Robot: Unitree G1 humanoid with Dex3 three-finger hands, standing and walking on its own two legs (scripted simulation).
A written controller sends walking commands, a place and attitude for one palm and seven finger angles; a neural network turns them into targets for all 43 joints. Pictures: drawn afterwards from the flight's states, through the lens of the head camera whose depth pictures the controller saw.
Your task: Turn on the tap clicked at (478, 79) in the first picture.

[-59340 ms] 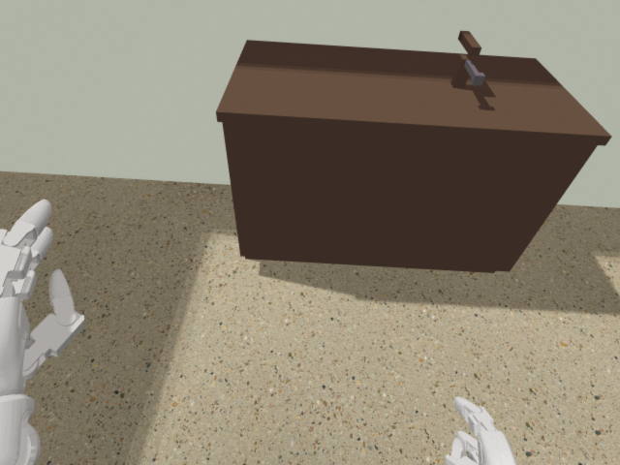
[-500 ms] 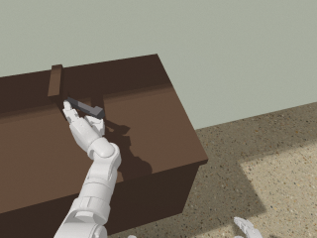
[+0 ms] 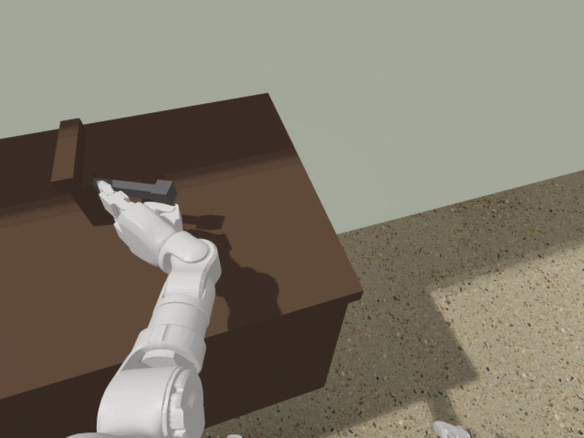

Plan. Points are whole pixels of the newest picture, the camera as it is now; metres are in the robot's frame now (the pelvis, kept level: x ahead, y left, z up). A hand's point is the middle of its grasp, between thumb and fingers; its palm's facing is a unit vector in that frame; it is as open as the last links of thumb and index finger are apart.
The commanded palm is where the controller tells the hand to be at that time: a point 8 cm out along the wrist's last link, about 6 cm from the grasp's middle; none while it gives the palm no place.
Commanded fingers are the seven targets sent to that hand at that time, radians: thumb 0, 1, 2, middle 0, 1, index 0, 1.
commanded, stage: push the lever round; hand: left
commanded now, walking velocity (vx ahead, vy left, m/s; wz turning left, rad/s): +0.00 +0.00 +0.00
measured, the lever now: (164, 193) +0.46 +0.19 +0.07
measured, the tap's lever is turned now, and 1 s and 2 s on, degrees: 64 86 86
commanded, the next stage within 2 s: lift the hand up off the lever in 0.58 s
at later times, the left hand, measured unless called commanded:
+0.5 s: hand (182, 204) +0.44 +0.17 +0.06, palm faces +0.81 -0.57 -0.15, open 8.2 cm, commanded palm +0.40 +0.19 +0.07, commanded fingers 0.00 0.90 0.90 -0.15 -0.15 -0.15 -0.15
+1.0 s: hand (179, 186) +0.47 +0.17 +0.08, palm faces +0.81 -0.57 -0.14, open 8.0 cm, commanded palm +0.41 +0.18 +0.08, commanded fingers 0.00 0.90 0.90 -0.15 -0.15 -0.15 -0.15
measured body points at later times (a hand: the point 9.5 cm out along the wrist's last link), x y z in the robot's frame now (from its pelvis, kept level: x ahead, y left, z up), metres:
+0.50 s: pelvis +0.00 -0.01 +0.00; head +0.05 -0.02 +0.44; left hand +0.40 +0.19 +0.08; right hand +0.08 -0.26 -0.14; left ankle +0.03 +0.15 -0.70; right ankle +0.00 -0.05 -0.70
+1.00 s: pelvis +0.01 -0.01 +0.00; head +0.06 -0.02 +0.45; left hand +0.42 +0.20 +0.09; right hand +0.07 -0.26 -0.13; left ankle +0.03 +0.15 -0.70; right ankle +0.00 -0.05 -0.70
